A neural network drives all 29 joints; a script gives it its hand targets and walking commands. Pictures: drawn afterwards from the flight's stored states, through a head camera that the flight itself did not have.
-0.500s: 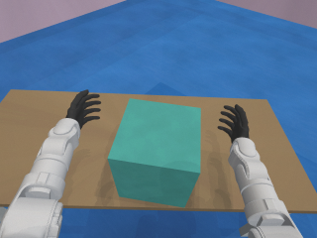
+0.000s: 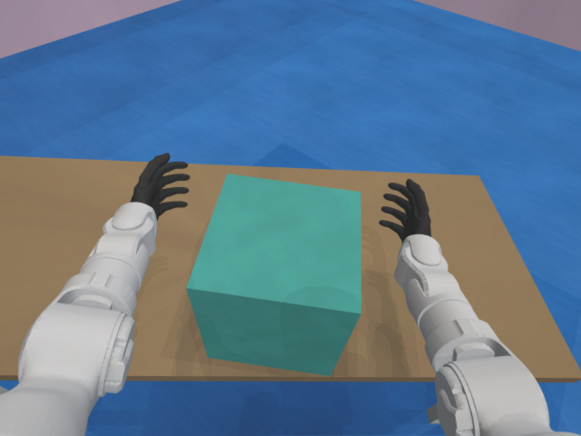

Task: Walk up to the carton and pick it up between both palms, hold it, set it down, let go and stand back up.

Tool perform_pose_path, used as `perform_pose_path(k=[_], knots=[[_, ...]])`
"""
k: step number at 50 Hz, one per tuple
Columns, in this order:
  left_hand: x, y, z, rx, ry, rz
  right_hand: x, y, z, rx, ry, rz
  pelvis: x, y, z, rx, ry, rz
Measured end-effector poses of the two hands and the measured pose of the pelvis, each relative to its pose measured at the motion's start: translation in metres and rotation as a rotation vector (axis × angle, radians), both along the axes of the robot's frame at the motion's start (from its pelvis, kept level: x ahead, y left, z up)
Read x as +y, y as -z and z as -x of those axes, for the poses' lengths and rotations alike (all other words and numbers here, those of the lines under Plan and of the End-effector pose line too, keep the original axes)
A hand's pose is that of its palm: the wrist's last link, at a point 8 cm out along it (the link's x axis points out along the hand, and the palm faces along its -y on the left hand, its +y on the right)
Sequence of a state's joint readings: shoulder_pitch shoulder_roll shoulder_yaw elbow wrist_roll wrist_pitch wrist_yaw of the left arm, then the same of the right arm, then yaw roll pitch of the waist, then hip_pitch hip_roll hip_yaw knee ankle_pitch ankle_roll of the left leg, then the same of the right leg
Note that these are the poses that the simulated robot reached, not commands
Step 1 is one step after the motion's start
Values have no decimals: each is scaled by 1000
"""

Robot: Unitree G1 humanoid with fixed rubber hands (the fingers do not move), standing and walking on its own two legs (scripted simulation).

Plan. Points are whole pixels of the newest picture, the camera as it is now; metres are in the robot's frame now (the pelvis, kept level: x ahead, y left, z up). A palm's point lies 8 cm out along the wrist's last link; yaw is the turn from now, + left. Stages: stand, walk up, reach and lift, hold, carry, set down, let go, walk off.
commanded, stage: reach and lift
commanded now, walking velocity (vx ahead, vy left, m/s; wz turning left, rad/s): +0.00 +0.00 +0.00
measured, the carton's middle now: (280, 278) +0.38 -0.02 -0.06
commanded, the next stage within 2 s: none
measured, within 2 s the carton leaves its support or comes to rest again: neither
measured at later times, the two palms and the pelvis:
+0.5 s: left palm (159, 256) +0.42 +0.17 -0.02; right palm (398, 277) +0.35 -0.22 -0.03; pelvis -0.03 +0.00 -0.05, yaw +0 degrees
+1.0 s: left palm (185, 258) +0.42 +0.14 -0.03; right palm (376, 275) +0.36 -0.18 -0.03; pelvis -0.02 +0.00 -0.06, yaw +0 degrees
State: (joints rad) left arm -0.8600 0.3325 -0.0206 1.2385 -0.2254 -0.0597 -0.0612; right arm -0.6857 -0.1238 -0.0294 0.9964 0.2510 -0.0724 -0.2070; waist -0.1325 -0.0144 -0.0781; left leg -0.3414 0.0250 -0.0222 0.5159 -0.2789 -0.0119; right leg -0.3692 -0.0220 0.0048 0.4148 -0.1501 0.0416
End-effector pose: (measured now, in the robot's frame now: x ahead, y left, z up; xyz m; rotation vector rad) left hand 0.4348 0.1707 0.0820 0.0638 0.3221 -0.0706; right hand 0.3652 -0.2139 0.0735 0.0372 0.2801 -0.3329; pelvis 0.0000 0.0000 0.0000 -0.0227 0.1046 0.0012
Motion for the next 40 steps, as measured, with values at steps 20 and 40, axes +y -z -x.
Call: perform_pose_path(k=[20, 40], knots=[[9, 95, 19, 6, -72, -45, 0, 96, 13, 34, -11, -1, 2, 44, 22, 267, -9, 11], [-31, 116, 15, -24, 5, -6, 22, 108, -2, -16, -39, -11, -3, 60, 26, 319, -7, 10]])
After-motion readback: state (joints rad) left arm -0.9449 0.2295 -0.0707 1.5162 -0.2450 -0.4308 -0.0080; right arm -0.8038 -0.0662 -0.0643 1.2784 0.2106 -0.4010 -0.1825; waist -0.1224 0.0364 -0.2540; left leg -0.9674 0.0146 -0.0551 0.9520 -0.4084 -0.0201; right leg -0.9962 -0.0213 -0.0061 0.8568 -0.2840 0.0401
